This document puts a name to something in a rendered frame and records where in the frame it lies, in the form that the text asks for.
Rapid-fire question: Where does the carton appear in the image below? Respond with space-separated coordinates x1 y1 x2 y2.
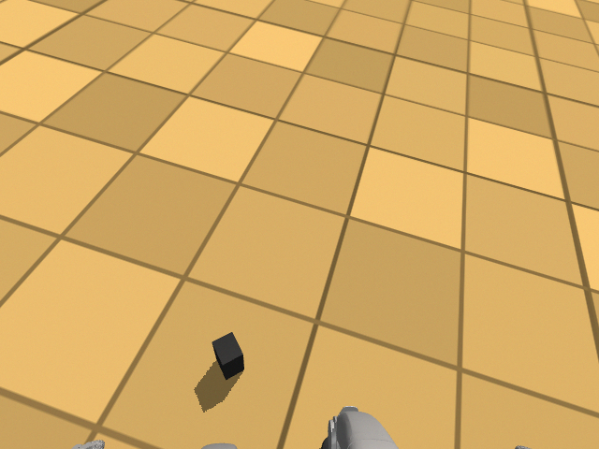
212 332 244 380

